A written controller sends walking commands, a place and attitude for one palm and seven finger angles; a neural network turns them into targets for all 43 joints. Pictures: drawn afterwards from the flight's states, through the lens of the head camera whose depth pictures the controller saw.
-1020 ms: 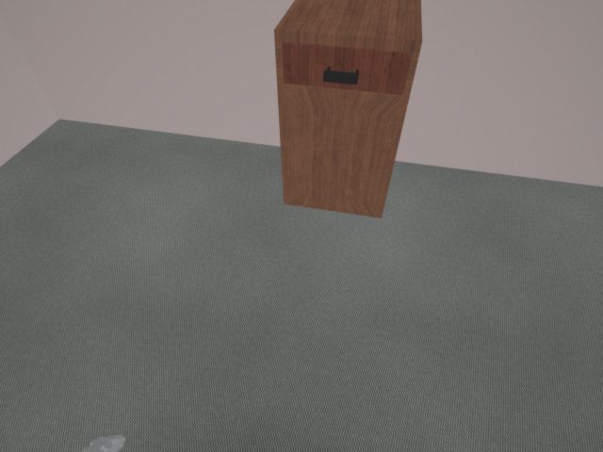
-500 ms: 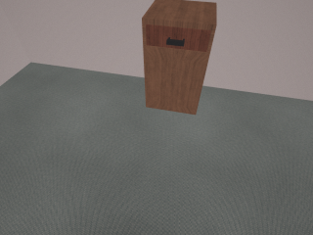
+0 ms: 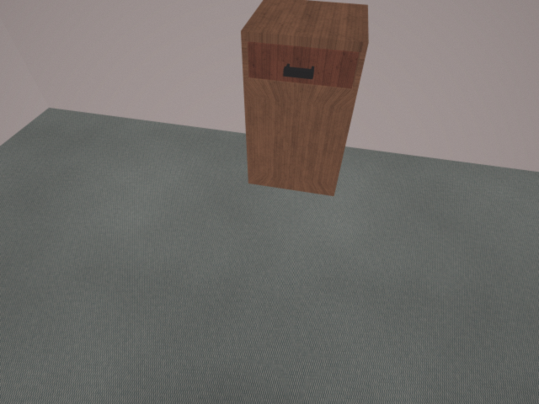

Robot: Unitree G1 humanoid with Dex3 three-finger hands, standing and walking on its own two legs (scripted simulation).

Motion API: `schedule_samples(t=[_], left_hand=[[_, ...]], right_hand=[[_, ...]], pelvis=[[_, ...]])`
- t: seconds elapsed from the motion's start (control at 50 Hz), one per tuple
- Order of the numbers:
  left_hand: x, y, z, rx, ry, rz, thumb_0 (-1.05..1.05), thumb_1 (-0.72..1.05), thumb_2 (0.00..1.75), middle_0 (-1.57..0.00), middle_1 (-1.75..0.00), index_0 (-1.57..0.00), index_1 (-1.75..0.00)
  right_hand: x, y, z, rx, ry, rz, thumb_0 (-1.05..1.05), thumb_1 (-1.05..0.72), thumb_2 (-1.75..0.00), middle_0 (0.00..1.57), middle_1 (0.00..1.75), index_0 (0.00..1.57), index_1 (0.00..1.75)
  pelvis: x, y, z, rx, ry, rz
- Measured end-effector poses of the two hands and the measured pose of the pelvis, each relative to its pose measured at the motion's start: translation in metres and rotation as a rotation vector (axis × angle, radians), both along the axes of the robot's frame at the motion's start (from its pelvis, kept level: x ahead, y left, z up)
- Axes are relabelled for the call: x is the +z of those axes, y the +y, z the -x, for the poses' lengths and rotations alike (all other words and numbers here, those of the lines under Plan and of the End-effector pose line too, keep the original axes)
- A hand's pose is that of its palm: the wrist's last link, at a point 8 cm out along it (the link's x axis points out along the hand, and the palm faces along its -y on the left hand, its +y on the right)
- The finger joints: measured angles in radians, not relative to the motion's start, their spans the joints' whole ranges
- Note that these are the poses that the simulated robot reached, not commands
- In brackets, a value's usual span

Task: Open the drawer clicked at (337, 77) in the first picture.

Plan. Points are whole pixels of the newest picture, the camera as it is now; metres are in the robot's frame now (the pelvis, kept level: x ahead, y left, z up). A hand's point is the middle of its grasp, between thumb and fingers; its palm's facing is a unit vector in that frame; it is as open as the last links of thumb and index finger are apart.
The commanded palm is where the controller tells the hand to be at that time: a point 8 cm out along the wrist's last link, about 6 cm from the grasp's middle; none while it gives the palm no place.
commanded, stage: look at it before walking up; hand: left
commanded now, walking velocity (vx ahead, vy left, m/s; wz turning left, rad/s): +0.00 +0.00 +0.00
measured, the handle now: (299, 70) +1.28 -0.04 -0.09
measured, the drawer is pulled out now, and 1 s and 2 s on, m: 0.00 0.00 0.00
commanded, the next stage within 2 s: walk to a spot facing it in 0.42 s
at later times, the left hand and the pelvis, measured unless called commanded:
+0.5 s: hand out of the picture +0.07 +0.25 -0.16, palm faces -0.02 -0.94 -0.33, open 7.4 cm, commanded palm none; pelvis +0.00 +0.01 +0.00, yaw +0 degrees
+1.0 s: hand out of the picture +0.04 +0.16 -0.18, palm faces -0.02 -0.98 -0.17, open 7.4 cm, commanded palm none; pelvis +0.10 -0.01 -0.01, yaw -7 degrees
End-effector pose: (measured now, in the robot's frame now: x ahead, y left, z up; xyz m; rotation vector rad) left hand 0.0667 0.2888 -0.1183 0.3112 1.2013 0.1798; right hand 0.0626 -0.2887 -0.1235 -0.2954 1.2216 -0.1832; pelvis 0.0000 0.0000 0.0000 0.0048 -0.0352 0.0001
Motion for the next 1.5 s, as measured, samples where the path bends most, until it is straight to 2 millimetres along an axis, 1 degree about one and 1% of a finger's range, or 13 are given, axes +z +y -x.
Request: schedule_samples(t=[0.58,0.78,0.9,0.94,0.98,1.04,1.1,1.18,1.24,1.3,1.36,1.44,1.5], left_hand=[[-0.001,0.009,0.004,0.016,0.029,-0.007,0.0,0.9,0.9,-0.2,-0.3,-0.2,-0.3],[-0.028,-0.03,0.021,0.011,0.161,0.085,0.0,0.9,0.9,-0.2,-0.3,-0.2,-0.3],[-0.04,-0.064,0.015,0.046,0.182,0.125,0.0,0.9,0.9,-0.2,-0.3,-0.2,-0.3],[-0.037,-0.073,0.017,0.066,0.195,0.135,0.0,0.9,0.9,-0.2,-0.3,-0.2,-0.3],[-0.033,-0.079,0.021,0.074,0.24,0.147,0.0,0.9,0.9,-0.2,-0.3,-0.2,-0.3],[-0.027,-0.082,0.025,0.071,0.329,0.166,0.0,0.9,0.9,-0.2,-0.3,-0.2,-0.3],[-0.026,-0.076,0.016,0.062,0.402,0.176,0.0,0.9,0.9,-0.21,-0.3,-0.2,-0.3],[-0.041,-0.052,-0.022,0.05,0.436,0.174,0.0,0.9,0.9,-0.21,-0.3,-0.2,-0.3],[-0.055,-0.03,-0.075,-0.001,0.405,0.154,0.01,0.9,0.9,-0.21,-0.3,-0.2,-0.3],[-0.053,-0.018,-0.152,-0.079,0.297,0.13,0.01,0.9,0.9,-0.2,-0.3,-0.2,-0.3],[-0.041,-0.019,-0.235,-0.154,0.157,0.119,0.01,0.91,0.9,-0.2,-0.3,-0.19,-0.3],[-0.021,-0.037,-0.333,-0.261,0.014,0.117,0.0,0.91,0.9,-0.2,-0.3,-0.19,-0.3],[-0.009,-0.063,-0.395,-0.347,-0.051,0.121,0.0,0.91,0.9,-0.19,-0.3,-0.19,-0.3]], right_hand=[[0.002,0.007,-0.017,0.015,-0.01,0.003,0.01,-0.9,-0.89,0.2,0.3,0.2,0.29],[-0.025,0.03,0.011,-0.098,0.046,-0.082,0.0,-0.9,-0.89,0.2,0.3,0.2,0.29],[-0.045,0.031,0.025,-0.159,0.166,-0.117,0.01,-0.9,-0.89,0.2,0.3,0.2,0.29],[-0.04,0.032,0.011,-0.153,0.178,-0.116,0.01,-0.9,-0.89,0.2,0.3,0.2,0.29],[-0.035,0.034,-0.015,-0.151,0.142,-0.118,0.01,-0.9,-0.89,0.2,0.3,0.2,0.29],[-0.025,0.039,-0.069,-0.155,0.038,-0.125,0.01,-0.9,-0.89,0.2,0.3,0.2,0.29],[-0.015,0.048,-0.13,-0.147,-0.081,-0.13,0.01,-0.9,-0.89,0.2,0.3,0.19,0.29],[-0.012,0.062,-0.201,-0.13,-0.222,-0.107,0.01,-0.9,-0.89,0.2,0.3,0.2,0.29],[-0.012,0.069,-0.222,-0.161,-0.273,-0.084,0.0,-0.9,-0.89,0.2,0.3,0.2,0.29],[-0.01,0.077,-0.213,-0.226,-0.234,-0.09,0.0,-0.9,-0.89,0.2,0.3,0.2,0.29],[-0.01,0.08,-0.192,-0.327,-0.172,-0.087,-0.01,-0.92,-0.89,0.2,0.3,0.2,0.3],[-0.01,0.072,-0.164,-0.424,-0.083,-0.066,-0.02,-0.94,-0.89,0.2,0.3,0.2,0.3],[-0.012,0.071,-0.141,-0.494,-0.006,-0.072,-0.01,-0.94,-0.89,0.2,0.3,0.2,0.29]], pelvis=[[0.001,0.006,-0.006,-0.001,0.005,0.0],[-0.013,0.0,-0.039,-0.086,0.026,-0.01],[-0.024,-0.014,-0.071,-0.089,0.035,0.012],[-0.021,-0.014,-0.082,-0.102,0.036,0.009],[-0.016,-0.012,-0.094,-0.118,0.039,0.006],[-0.011,-0.006,-0.115,-0.145,0.047,0.003],[-0.01,0.002,-0.138,-0.171,0.052,0.006],[-0.024,0.017,-0.177,-0.21,0.044,0.019],[-0.031,0.026,-0.2,-0.26,0.022,0.014],[-0.023,0.028,-0.219,-0.299,0.011,0.006],[-0.014,0.029,-0.238,-0.334,0.018,-0.002],[-0.006,0.026,-0.265,-0.381,0.027,-0.014],[-0.004,0.02,-0.285,-0.416,0.028,-0.018]])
